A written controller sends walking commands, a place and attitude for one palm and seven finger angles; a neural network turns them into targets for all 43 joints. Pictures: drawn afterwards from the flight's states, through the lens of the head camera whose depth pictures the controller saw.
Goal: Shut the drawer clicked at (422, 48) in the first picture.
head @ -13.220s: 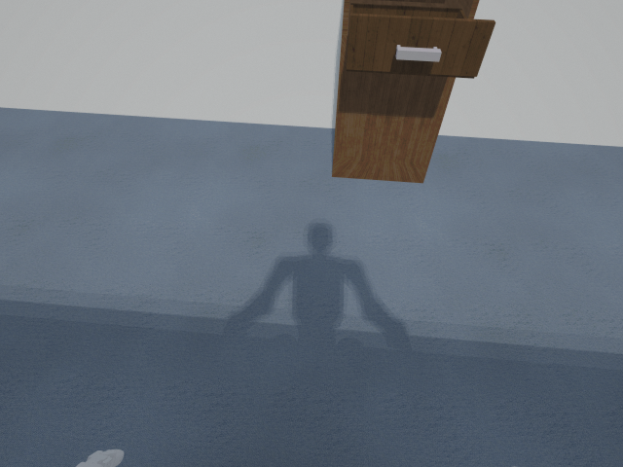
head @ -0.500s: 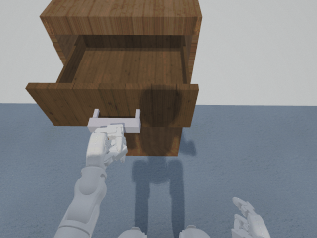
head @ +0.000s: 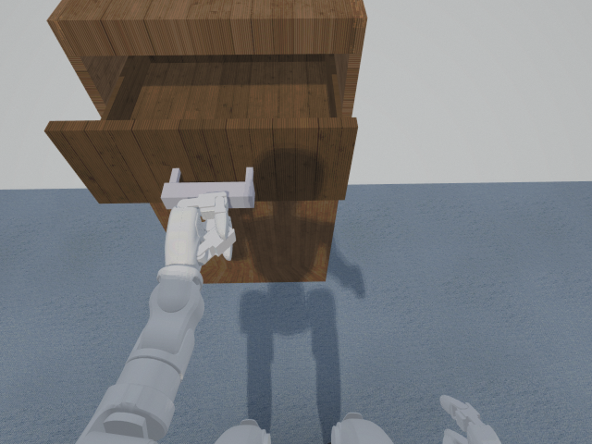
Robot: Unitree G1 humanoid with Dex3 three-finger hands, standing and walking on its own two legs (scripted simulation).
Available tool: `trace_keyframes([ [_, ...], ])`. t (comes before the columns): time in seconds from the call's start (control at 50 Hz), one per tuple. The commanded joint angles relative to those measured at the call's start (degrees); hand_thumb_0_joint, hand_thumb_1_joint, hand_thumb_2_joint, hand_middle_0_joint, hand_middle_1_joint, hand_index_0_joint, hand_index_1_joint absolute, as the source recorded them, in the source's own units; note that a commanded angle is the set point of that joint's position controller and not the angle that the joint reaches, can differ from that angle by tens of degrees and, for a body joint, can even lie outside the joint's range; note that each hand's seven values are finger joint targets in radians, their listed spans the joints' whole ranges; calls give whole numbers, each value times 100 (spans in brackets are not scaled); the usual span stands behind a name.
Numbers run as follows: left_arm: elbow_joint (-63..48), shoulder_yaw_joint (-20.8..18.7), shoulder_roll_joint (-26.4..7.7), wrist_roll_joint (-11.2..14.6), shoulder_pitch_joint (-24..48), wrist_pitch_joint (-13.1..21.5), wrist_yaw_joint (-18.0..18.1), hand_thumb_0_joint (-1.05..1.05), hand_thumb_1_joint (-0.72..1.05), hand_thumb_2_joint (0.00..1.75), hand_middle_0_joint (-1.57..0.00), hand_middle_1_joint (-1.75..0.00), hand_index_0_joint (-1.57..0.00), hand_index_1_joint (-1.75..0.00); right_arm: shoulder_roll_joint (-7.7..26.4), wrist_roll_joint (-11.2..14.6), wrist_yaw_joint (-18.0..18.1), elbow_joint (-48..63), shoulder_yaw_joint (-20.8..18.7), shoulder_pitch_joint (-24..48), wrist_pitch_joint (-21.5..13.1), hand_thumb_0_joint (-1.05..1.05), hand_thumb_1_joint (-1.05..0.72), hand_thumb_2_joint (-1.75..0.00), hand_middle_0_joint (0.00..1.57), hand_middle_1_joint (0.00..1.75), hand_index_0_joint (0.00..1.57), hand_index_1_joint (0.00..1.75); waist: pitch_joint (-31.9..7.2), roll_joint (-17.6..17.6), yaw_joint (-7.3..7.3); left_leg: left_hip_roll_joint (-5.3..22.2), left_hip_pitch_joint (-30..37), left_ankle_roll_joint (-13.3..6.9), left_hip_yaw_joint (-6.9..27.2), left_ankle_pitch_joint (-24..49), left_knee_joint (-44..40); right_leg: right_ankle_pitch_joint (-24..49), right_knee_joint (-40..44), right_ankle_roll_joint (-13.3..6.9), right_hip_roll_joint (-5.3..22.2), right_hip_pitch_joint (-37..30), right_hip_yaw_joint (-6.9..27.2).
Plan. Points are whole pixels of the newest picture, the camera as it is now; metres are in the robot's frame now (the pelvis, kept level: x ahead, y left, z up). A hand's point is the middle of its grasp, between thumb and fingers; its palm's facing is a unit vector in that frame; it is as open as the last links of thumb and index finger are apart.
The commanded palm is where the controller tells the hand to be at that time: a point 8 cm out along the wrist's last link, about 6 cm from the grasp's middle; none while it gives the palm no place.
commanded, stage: push the drawer shut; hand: left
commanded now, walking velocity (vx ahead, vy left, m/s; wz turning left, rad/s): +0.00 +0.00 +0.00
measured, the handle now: (211, 184) +0.46 +0.13 +0.06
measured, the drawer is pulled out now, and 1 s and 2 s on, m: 0.17 0.04 0.00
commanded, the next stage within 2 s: pull the fist back off the drawer in 1.62 s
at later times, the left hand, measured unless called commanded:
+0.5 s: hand (234, 193) +0.45 +0.10 +0.05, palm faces +0.02 -1.00 -0.05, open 3.1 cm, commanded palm +0.43 +0.15 +0.06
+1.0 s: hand (239, 162) +0.51 +0.09 +0.06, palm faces +0.03 -1.00 -0.05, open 3.3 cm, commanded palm +0.50 +0.14 +0.06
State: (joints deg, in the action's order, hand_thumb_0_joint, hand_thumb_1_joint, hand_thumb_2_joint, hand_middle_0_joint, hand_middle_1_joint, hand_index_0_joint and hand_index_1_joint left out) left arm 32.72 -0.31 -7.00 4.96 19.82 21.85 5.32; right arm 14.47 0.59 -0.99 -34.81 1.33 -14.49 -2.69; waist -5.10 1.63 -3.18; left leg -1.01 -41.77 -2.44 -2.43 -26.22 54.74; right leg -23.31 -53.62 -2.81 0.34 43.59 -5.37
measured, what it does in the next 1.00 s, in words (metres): stands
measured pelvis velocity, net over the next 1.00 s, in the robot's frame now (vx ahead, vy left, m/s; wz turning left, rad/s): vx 0.00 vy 0.00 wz -0.03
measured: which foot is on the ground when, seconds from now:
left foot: down 0.00-1.00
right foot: down 0.00-1.00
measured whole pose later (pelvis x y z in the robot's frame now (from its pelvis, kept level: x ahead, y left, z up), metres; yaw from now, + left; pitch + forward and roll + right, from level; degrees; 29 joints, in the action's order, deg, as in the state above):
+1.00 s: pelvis +0.00 +0.00 -0.01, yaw -2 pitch +21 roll -1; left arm 68.6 -16.2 -17.1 1.0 52.8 27.9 3.4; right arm 15.1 -2.5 -2.7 -36.6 1.4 -22.3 -0.6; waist -6.0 2.1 -10.1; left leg 0.2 -52.5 -2.7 -3.2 -26.6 58.3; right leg -22.5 -55.9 -2.8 -0.8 54.3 -4.7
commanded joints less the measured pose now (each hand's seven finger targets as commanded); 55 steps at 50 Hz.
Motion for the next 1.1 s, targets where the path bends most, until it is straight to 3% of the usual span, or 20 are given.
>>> trace_keyframes([
  [0.0,-835,-320,-561,-11,2774,442,46,0,90,90,-140,-160,-140,-160,732,20,71,549,-302,-203,-180,0,-90,-90,20,30,20,30,-1944,-227,-311,37,534,84,403,983,-789,1032,760,147,-14,-1179,547],
  [0.04,-802,-451,-640,7,2893,488,52,0,90,90,-140,-160,-140,-160,743,-1,55,518,-330,-296,-180,0,-90,-90,20,30,20,30,-2221,-168,-280,34,647,89,397,1184,-757,1235,711,138,-24,-1268,538],
  [0.14,-234,-649,-806,28,3292,542,1,0,90,90,-140,-160,-140,-160,758,-6,46,443,-323,-413,-142,0,-90,-90,20,30,20,30,-2066,-286,-364,15,348,77,329,1074,-733,1259,772,163,-32,-1318,614],
  [0.28,368,-855,-963,7,3905,695,-42,0,90,90,-140,-160,-140,-160,793,-49,20,341,-348,-650,-140,0,-90,-90,20,30,20,30,-2216,-176,-455,10,339,63,318,1083,-686,1275,737,166,-62,-1173,621],
  [0.3,442,-995,-1131,1,3971,714,-35,0,90,90,-140,-160,-140,-160,814,-58,19,330,-342,-709,-132,0,-90,-90,20,30,20,30,-2264,-264,-430,7,277,61,335,1092,-695,1286,715,161,-59,-1244,615],
  [0.36,503,-1012,-1151,-21,4130,768,-69,0,90,90,-140,-160,-140,-160,815,-76,-5,323,-361,-811,-119,0,-90,-90,20,30,20,30,-2458,-45,-451,10,418,55,314,1301,-657,1509,667,156,-84,-1237,626],
  [0.38,602,-1145,-1284,-26,4119,775,-74,0,90,90,-140,-160,-140,-160,828,-83,-8,304,-367,-875,-97,0,-90,-90,20,30,20,30,-2500,-207,-449,18,378,55,312,1381,-635,1604,650,162,-86,-1299,622],
  [0.4,643,-1113,-1256,-27,4163,781,-93,0,90,90,-140,-160,-140,-160,814,-82,-17,303,-364,-873,-83,0,-90,-90,20,30,20,30,-2476,-65,-451,13,356,64,287,1371,-629,1612,653,164,-84,-1280,641],
  [0.42,720,-979,-1084,-24,4301,786,-119,0,90,90,-140,-160,-140,-160,807,-86,-28,299,-361,-889,-77,0,-90,-90,20,30,20,30,-2398,-167,-529,20,348,58,307,1301,-635,1538,676,171,-90,-1192,617],
  [0.46,895,-1111,-1261,-44,4489,817,-122,0,90,90,-140,-160,-140,-160,842,-93,-21,268,-367,-971,-59,0,-90,-90,20,30,20,30,-2332,-257,-551,29,302,43,338,1269,-629,1480,649,163,-116,-1110,599],
  [0.5,1017,-1131,-1294,-83,4732,864,-127,0,90,90,-140,-160,-140,-160,837,-105,-27,240,-363,-1023,-44,0,-90,-90,20,30,20,30,-2396,-54,-564,18,310,49,335,1219,-613,1409,633,163,-109,-1025,619],
  [0.56,1200,-1240,-1472,-113,5113,935,-123,0,90,90,-140,-160,-140,-160,861,-133,-24,197,-366,-1130,-34,0,-90,-90,20,30,20,30,-2421,-152,-664,26,296,23,363,1139,-574,1319,626,173,-132,-932,619],
  [0.62,1523,-1197,-1407,-155,5507,970,-140,0,90,90,-140,-160,-140,-160,856,-159,-35,149,-353,-1210,-21,0,-90,-90,20,30,20,30,-2410,-14,-759,24,298,25,391,1070,-538,1192,607,177,-139,-714,600],
  [0.66,1624,-1437,-1701,-187,5536,1009,-125,0,90,90,-140,-160,-140,-160,898,-187,-37,157,-358,-1305,-11,0,-90,-90,20,30,20,30,-2572,-9,-719,20,296,11,398,1185,-505,1296,550,169,-161,-757,613],
  [0.7,1692,-1461,-1763,-232,5628,1038,-154,0,90,90,-140,-160,-140,-160,886,-202,-53,162,-352,-1348,20,0,-90,-90,20,30,20,30,-2741,87,-715,29,357,32,412,1285,-482,1366,506,163,-159,-772,599],
  [0.72,1828,-1318,-1576,-227,5705,1018,-175,0,90,90,-140,-160,-140,-160,870,-202,-63,160,-341,-1356,34,0,-90,-90,20,30,20,30,-2626,14,-789,27,304,21,412,1254,-462,1346,532,170,-167,-704,597],
  [0.84,2093,-1608,-2024,-315,6205,1034,-147,0,90,90,-140,-160,-140,-160,940,-256,-72,116,-335,-1561,72,0,-90,-90,20,30,20,30,-2717,54,-900,32,123,-4,429,1185,-364,1271,509,179,-181,-625,629],
  [0.88,2193,-1569,-1934,-338,6204,1036,-158,0,90,90,-140,-160,-140,-160,934,-278,-100,129,-325,-1629,96,0,-90,-90,20,30,20,30,-2785,180,-901,44,259,13,467,1342,-361,1350,467,166,-197,-517,581],
  [1.02,2392,-1757,-2285,-423,6647,989,-152,0,90,90,-140,-160,-140,-160,1003,-322,-116,92,-328,-1822,186,0,-90,-90,20,30,20,30,-2831,215,-1026,69,184,2,505,1386,-261,1327,447,175,-225,-367,578],
  [1.08,2593,-1623,-2132,-459,6809,938,-142,0,90,90,-140,-160,-140,-160,1008,-341,-139,58,-308,-1889,212,0,-90,-90,20,30,20,30,-2767,350,-1134,81,253,5,551,1411,-235,1286,446,170,-234,-146,538],
])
